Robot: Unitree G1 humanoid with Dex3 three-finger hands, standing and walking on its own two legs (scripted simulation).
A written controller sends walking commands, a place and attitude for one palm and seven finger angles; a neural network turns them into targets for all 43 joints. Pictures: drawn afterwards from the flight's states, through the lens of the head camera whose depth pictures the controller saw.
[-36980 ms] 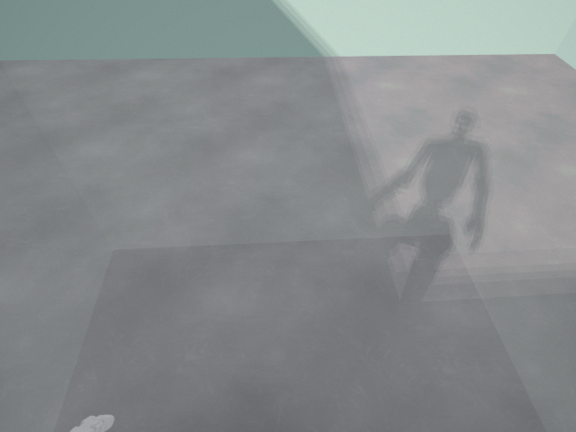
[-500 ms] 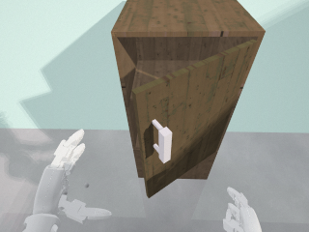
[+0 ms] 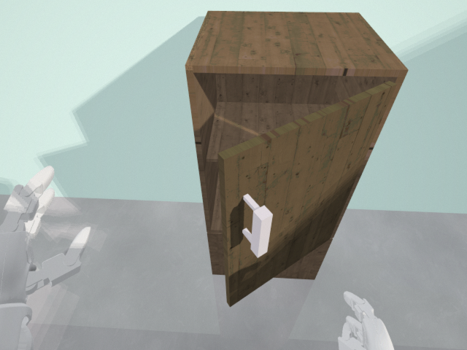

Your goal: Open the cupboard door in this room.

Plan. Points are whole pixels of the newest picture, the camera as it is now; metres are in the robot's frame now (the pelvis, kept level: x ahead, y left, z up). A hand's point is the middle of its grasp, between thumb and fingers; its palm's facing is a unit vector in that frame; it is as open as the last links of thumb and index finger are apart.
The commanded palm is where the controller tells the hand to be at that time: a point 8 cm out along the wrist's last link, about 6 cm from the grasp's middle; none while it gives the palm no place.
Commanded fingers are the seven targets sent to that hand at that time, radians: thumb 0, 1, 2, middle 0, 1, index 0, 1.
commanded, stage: draw the hand back to the body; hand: left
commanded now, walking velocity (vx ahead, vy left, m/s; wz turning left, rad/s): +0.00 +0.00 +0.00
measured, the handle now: (254, 225) +0.34 +0.01 +0.03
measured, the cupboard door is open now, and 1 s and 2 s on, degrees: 37 37 37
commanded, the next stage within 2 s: step back with the hand held close in 0.44 s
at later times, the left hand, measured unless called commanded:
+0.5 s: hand (66, 252) +0.18 +0.24 +0.17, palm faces +0.45 -0.80 -0.40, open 7.4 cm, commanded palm +0.13 +0.28 +0.17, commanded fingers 0.00 0.90 0.90 -0.20 -0.30 -0.20 -0.30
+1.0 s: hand (46, 280) +0.15 +0.25 +0.15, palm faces +0.37 -0.78 -0.50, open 7.4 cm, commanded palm +0.09 +0.29 +0.18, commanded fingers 0.00 0.90 0.90 -0.20 -0.30 -0.20 -0.30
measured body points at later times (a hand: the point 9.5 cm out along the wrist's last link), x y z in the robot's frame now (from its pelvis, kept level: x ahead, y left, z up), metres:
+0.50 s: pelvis -0.01 -0.02 +0.00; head -0.03 -0.04 +0.45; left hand +0.15 +0.28 +0.19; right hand +0.18 -0.24 -0.08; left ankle -0.04 +0.08 -0.74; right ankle +0.00 -0.12 -0.74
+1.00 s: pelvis -0.05 -0.01 +0.00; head -0.04 -0.01 +0.45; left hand +0.12 +0.29 +0.18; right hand +0.12 -0.27 -0.08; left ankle -0.04 +0.08 -0.74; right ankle +0.01 -0.12 -0.74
